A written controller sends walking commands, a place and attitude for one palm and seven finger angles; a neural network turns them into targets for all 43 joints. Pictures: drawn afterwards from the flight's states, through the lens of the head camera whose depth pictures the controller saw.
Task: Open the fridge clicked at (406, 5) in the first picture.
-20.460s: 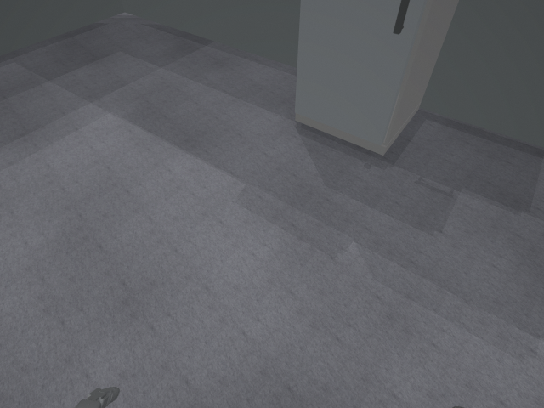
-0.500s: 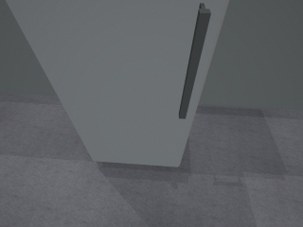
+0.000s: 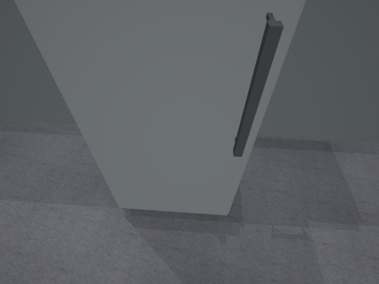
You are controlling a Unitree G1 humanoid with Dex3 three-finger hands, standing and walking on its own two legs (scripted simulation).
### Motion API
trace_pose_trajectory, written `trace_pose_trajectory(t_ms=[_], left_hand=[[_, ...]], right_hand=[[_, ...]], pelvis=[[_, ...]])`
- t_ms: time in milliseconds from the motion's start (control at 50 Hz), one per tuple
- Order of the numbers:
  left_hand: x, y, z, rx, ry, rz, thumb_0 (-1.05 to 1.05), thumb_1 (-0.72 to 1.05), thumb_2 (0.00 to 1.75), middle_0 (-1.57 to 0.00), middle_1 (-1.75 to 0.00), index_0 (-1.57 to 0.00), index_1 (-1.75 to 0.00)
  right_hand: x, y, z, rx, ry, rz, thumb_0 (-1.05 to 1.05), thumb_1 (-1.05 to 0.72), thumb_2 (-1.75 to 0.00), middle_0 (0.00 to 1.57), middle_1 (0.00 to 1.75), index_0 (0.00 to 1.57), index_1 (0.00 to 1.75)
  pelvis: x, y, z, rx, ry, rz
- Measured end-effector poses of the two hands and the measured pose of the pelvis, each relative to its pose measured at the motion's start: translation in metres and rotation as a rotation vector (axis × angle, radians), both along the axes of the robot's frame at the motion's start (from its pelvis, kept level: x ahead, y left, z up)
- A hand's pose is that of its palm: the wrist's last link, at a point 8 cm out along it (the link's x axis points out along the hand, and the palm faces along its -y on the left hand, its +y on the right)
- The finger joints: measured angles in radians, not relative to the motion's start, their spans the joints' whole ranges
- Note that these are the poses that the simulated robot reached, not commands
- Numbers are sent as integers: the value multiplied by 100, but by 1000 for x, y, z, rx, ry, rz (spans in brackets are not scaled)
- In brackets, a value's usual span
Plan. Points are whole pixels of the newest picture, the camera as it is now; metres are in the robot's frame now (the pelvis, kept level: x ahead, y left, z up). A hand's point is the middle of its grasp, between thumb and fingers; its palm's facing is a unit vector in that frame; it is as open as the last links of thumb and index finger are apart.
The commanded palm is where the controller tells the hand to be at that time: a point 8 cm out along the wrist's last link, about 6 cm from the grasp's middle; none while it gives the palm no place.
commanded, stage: look again from close up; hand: right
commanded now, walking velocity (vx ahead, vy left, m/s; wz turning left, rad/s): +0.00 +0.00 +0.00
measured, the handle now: (250, 99) +0.52 -0.11 +0.11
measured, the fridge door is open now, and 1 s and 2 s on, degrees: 0 0 0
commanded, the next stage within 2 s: raise the hand to about handle height in 0.72 s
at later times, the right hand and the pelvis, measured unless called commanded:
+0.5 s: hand out of the picture +0.05 -0.20 -0.17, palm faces -0.04 +0.95 -0.30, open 7.4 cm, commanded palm none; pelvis +0.01 +0.02 +0.00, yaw +1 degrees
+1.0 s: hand (302, 267) +0.18 -0.21 -0.02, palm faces +0.24 +0.96 -0.15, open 7.6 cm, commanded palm +0.10 -0.25 -0.06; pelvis -0.02 +0.01 -0.02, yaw -1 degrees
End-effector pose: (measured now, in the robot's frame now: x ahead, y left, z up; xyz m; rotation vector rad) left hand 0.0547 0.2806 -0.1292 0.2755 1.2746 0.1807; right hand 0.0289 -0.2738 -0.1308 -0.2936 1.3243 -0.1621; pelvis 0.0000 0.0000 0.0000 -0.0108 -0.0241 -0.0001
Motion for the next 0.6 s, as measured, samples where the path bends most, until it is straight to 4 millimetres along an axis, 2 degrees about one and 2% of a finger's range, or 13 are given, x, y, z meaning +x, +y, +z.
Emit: trace_pose_trajectory(t_ms=[180, 300, 420, 600], left_hand=[[5, 5, -3, -14, -9, 4, 0, 91, 90, -21, -30, -20, -30], [5, 6, -5, -24, -9, 8, 0, 91, 90, -21, -30, -20, -30], [1, 7, -7, -29, 6, 13, 0, 91, 90, -21, -30, -20, -30], [-7, 6, -8, -25, 27, 23, 0, 91, 90, -21, -30, -20, -30]], right_hand=[[23, 16, 1, 4, -49, 14, 1, -90, -90, 20, 30, 20, 30], [30, 23, 2, 5, -64, 18, 1, -90, -90, 20, 30, 20, 30], [28, 28, 1, 6, -57, 10, 1, -90, -90, 20, 30, 20, 30], [12, 33, -4, 17, -21, -12, 1, -90, -90, 20, 30, 20, 30]], pelvis=[[5, 12, 0, -1, -4, 5], [7, 17, -1, -2, -6, 9], [8, 21, -1, -2, -7, 9], [8, 22, -2, 1, -14, 11]])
